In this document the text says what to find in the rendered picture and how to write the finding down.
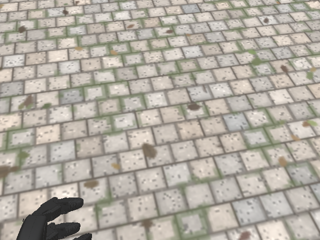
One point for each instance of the left robot hand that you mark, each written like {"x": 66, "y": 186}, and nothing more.
{"x": 36, "y": 227}

